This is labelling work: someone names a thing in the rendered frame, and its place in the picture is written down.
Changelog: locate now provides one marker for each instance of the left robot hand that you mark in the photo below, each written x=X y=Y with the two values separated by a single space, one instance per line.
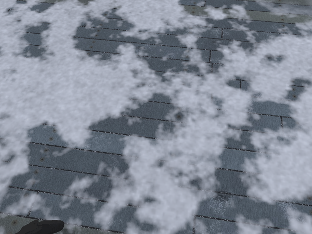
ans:
x=42 y=227

